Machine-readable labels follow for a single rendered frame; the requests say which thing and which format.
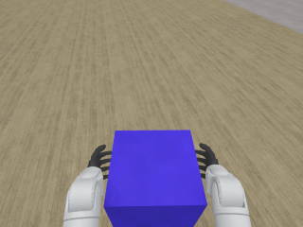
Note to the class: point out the robot right hand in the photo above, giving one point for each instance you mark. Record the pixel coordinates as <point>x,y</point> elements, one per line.
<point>209,160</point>

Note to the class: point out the carton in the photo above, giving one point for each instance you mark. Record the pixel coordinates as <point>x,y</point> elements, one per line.
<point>154,180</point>

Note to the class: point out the robot right forearm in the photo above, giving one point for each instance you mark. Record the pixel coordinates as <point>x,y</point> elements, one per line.
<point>229,204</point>

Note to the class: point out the robot left hand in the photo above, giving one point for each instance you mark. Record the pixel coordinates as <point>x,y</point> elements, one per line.
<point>96,162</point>

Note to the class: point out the robot left forearm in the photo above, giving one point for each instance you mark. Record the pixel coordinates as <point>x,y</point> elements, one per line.
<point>83,199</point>

